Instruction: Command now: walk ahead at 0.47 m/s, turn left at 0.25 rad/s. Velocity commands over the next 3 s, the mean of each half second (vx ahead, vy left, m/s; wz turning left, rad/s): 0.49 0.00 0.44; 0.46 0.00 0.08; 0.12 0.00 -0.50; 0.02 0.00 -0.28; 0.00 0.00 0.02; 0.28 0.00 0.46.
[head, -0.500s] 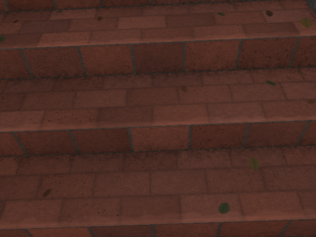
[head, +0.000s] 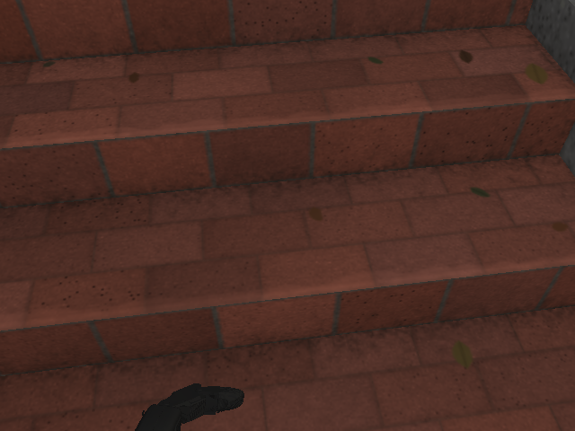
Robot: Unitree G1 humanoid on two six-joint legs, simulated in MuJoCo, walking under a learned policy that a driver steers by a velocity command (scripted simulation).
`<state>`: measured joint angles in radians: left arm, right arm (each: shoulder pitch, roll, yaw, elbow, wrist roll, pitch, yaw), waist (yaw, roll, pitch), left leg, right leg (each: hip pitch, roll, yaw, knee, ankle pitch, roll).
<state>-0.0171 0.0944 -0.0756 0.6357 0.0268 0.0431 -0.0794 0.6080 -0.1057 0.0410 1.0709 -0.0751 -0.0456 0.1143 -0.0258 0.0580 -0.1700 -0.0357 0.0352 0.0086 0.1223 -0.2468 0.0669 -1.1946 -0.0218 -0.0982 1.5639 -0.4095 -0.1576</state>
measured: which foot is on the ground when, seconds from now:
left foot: down 0.00-0.08, up 0.10-0.52, down 0.54-1.00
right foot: up 0.00-0.04, down 0.06-0.56, up 0.58-1.00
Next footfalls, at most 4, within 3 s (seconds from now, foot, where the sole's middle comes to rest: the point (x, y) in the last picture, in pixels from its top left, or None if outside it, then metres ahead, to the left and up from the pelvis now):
0.06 right None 0.16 -0.10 -0.63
0.54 left None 0.40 0.19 -0.48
1.04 right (252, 242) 0.73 0.08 -0.33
1.66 left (124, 249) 0.72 0.33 -0.33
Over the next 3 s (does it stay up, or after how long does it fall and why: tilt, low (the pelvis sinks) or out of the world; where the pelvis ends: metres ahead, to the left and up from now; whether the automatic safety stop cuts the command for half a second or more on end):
stays up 0.78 0.30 0.43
